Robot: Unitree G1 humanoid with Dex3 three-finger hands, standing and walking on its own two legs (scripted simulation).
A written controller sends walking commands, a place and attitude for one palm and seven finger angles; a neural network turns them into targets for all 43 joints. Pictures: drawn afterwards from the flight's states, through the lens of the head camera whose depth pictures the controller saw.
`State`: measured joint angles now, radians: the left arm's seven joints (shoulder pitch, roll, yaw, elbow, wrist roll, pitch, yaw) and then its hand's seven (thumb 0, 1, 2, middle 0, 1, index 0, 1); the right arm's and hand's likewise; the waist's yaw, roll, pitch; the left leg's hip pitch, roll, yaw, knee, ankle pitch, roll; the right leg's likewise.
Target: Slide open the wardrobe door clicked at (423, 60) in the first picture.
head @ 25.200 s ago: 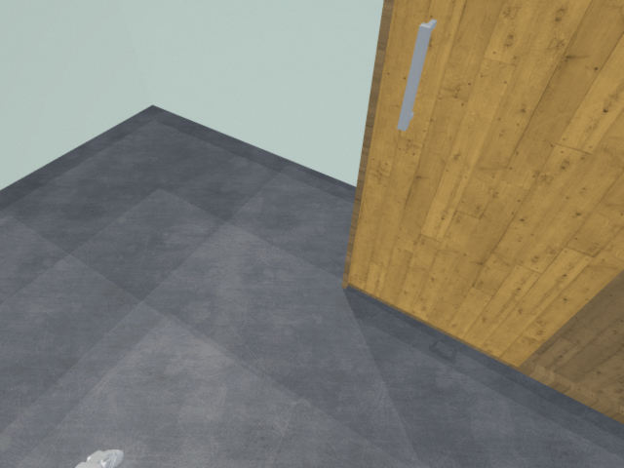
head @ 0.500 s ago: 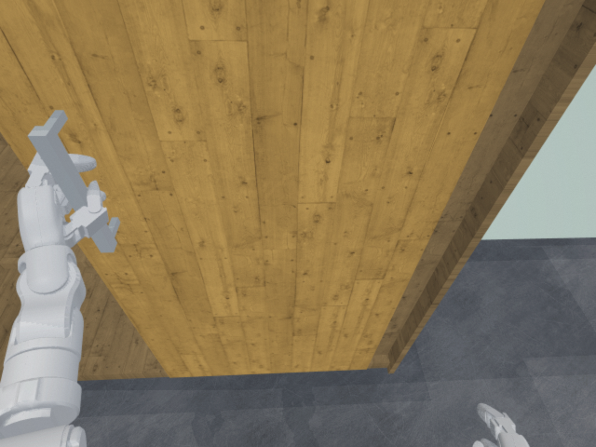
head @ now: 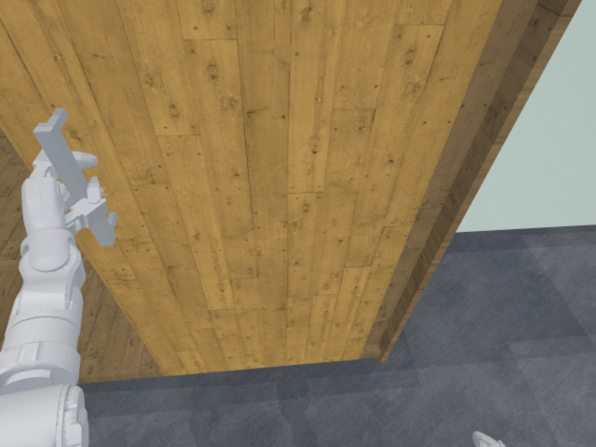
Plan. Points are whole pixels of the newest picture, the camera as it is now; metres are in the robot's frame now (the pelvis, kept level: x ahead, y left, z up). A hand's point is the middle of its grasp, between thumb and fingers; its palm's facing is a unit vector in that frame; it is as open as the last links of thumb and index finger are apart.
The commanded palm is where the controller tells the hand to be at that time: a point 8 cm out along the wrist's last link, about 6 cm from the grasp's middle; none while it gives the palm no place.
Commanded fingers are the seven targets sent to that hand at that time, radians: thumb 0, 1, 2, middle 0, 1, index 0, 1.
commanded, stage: stop walking and hold the door there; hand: left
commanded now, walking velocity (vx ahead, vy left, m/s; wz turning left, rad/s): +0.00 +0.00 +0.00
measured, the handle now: (85, 183) +0.43 +0.33 +0.12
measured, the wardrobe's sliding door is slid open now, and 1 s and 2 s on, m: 0.52 0.52 0.52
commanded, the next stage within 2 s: loosen the grip on the handle in 1.32 s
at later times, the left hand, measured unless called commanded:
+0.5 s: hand (99, 206) +0.40 +0.30 +0.11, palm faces +0.34 -0.92 -0.21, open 5.3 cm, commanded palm +0.36 +0.32 +0.11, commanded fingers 0.00 0.90 0.90 -0.45 -1.40 -0.45 -1.40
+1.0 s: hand (102, 205) +0.40 +0.30 +0.11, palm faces +0.41 -0.89 -0.21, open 5.5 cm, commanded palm +0.36 +0.32 +0.11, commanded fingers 0.00 0.90 0.90 -0.45 -1.40 -0.45 -1.40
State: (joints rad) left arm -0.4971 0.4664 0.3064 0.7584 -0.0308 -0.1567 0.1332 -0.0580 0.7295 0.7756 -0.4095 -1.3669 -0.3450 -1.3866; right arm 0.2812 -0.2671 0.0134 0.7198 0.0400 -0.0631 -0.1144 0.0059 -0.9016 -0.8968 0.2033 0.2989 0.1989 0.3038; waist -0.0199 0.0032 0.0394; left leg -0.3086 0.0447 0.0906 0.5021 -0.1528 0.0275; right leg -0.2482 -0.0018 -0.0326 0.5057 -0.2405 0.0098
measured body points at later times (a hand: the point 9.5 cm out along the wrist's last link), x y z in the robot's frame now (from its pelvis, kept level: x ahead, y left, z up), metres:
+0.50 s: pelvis +0.01 +0.05 -0.01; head +0.04 +0.05 +0.44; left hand +0.37 +0.35 +0.12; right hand +0.14 -0.22 -0.12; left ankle +0.06 +0.13 -0.73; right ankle +0.01 -0.11 -0.70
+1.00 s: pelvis +0.00 +0.02 +0.00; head +0.05 +0.02 +0.44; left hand +0.37 +0.34 +0.13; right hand +0.17 -0.21 -0.11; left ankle +0.06 +0.13 -0.73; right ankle -0.02 -0.10 -0.73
